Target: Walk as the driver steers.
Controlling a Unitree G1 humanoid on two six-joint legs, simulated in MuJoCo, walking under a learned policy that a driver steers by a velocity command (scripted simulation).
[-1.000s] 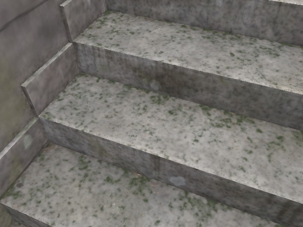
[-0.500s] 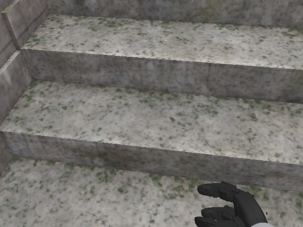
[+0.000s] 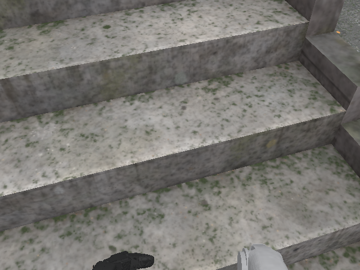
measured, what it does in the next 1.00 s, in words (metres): climbs, turning left: right foot 0.16 m higher, then left foot 0.16 m higher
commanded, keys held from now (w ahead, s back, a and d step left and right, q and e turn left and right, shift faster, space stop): w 0.14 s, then w+q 0.32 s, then q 0.54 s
